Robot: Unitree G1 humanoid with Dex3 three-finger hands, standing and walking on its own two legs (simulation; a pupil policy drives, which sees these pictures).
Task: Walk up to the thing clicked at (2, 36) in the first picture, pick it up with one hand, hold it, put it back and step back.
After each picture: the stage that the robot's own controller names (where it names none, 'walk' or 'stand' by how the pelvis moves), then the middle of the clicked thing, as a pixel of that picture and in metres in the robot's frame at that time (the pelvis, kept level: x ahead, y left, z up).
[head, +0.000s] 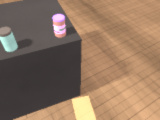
stand; (7, 39) +0.68 +0.40 -0.06
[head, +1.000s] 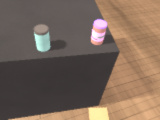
walk; (42, 38) +0.63 +0.19 -0.03
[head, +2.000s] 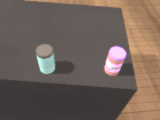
stand; (46, 59) +0.47 +0.18 -0.03
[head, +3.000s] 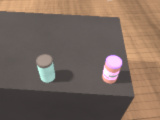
stand; (46, 68) +0.47 +0.17 -0.06
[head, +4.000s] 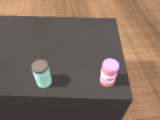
stand; (42, 74) +0.45 +0.19 -0.06
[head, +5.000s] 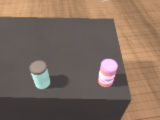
stand; (40, 75) +0.45 +0.19 -0.06
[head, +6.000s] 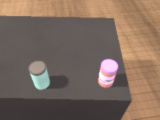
stand; (39, 75) +0.44 +0.19 -0.06
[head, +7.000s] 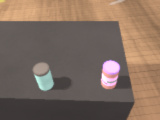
rise first; (43, 76) +0.44 +0.21 -0.06
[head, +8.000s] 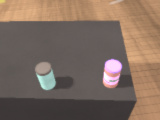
go down; (45, 76) +0.44 +0.20 -0.06
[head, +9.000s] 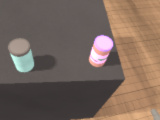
go down; (22, 56) +0.46 +0.19 -0.01
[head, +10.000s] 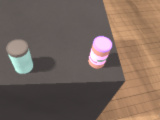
go down; (20, 57) +0.45 +0.20 +0.00
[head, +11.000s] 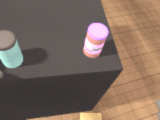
close in; (8, 50) +0.46 +0.21 +0.02
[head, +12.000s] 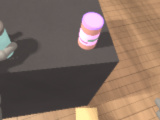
close; out of the picture +0.48 +0.21 +0.05
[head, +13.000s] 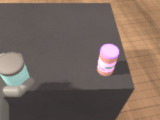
lift; (15, 74) +0.34 +0.20 +0.11
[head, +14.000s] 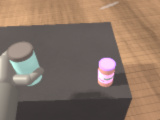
hold; (26, 64) +0.34 +0.18 +0.17
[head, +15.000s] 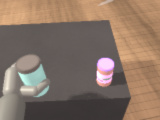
hold; (33, 76) +0.33 +0.16 +0.12
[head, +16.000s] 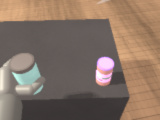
hold; (27, 74) +0.32 +0.18 +0.12
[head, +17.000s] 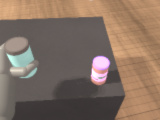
crouch; (21, 58) +0.38 +0.19 +0.13
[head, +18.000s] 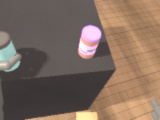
lower; (4, 52) +0.45 +0.21 +0.02
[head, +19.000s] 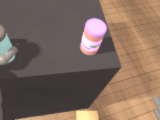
lower; out of the picture +0.46 +0.21 +0.04
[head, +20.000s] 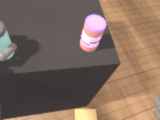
lower; out of the picture +0.47 +0.21 +0.04
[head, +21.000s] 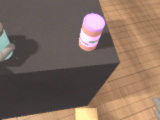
lower; out of the picture +0.47 +0.21 +0.04
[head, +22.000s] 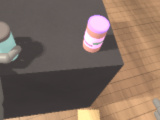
loosen; (2, 43) +0.46 +0.21 +0.04
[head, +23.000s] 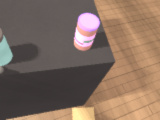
withdraw; out of the picture +0.46 +0.20 +0.04
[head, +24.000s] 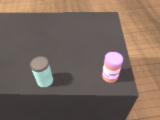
sink last; (42, 72) +0.43 +0.19 -0.01
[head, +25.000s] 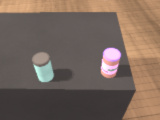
stand; (43, 67) +0.46 +0.19 -0.01
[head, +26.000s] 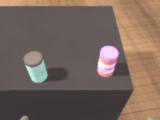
stand; (36, 67) +0.44 +0.20 +0.00
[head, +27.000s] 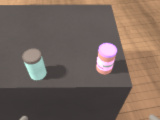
stand; (35, 65) +0.45 +0.20 +0.00
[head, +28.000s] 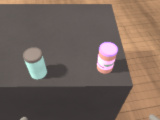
stand; (35, 63) +0.45 +0.20 +0.00
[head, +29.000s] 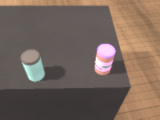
stand; (33, 66) +0.45 +0.20 +0.00
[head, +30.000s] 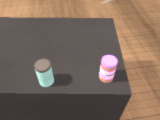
stand; (44, 73) +0.46 +0.18 -0.06
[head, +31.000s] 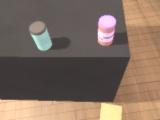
walk; (41, 36) +0.56 +0.21 -0.04
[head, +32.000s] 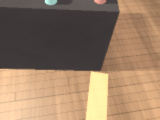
walk; out of the picture +0.86 +0.18 -0.03
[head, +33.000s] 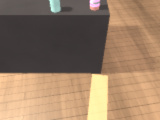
stand; (54, 2) +1.05 +0.21 -0.04
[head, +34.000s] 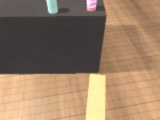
stand; (52, 3) +1.06 +0.22 -0.06
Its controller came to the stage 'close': yes
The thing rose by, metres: 0.22
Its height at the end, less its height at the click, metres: +0.00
